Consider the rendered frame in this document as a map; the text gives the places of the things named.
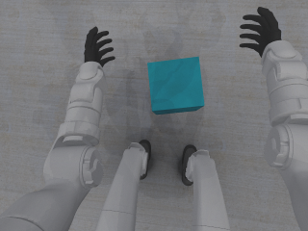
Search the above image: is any left robot forearm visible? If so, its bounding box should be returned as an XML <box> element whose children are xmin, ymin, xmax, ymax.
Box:
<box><xmin>43</xmin><ymin>61</ymin><xmax>109</xmax><ymax>183</ymax></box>

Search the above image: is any robot right hand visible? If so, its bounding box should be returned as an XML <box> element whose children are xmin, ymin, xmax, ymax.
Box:
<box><xmin>239</xmin><ymin>7</ymin><xmax>282</xmax><ymax>58</ymax></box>

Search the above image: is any right robot upper arm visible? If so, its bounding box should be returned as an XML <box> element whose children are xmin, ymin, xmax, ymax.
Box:
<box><xmin>264</xmin><ymin>123</ymin><xmax>308</xmax><ymax>231</ymax></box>

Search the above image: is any right robot forearm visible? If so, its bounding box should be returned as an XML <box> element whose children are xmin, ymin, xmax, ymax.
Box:
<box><xmin>261</xmin><ymin>40</ymin><xmax>308</xmax><ymax>127</ymax></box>

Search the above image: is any left robot upper arm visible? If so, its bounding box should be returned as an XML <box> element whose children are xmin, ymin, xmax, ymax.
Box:
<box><xmin>0</xmin><ymin>145</ymin><xmax>104</xmax><ymax>231</ymax></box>

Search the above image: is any left robot thigh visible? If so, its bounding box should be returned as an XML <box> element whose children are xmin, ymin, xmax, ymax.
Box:
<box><xmin>94</xmin><ymin>147</ymin><xmax>148</xmax><ymax>231</ymax></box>

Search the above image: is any robot left hand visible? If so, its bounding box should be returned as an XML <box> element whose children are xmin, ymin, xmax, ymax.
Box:
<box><xmin>84</xmin><ymin>26</ymin><xmax>116</xmax><ymax>67</ymax></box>

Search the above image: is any carton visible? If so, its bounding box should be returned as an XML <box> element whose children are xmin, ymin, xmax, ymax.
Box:
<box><xmin>147</xmin><ymin>57</ymin><xmax>205</xmax><ymax>115</ymax></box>

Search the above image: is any robot left foot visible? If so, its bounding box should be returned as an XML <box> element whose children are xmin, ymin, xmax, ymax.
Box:
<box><xmin>139</xmin><ymin>140</ymin><xmax>151</xmax><ymax>180</ymax></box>

